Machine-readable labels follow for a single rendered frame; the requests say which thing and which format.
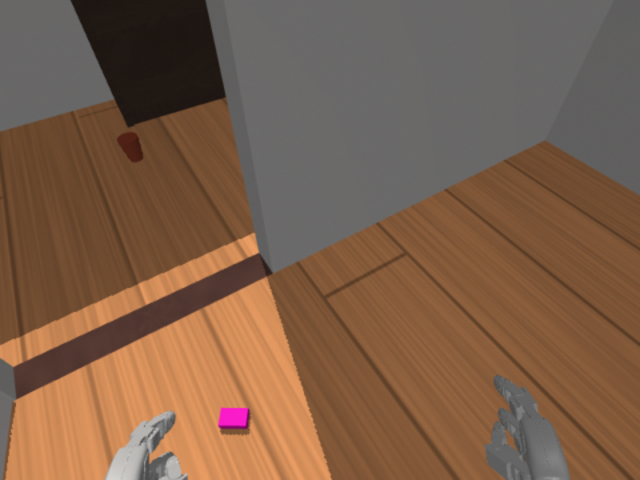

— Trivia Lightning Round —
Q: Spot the right robot hand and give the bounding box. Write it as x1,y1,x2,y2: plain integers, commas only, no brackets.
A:
485,375,571,480

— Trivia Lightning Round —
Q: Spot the left robot hand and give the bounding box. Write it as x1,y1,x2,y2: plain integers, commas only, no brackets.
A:
104,411,188,480

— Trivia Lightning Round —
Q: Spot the bookshelf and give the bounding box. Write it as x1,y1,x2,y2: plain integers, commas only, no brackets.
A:
71,0,226,127

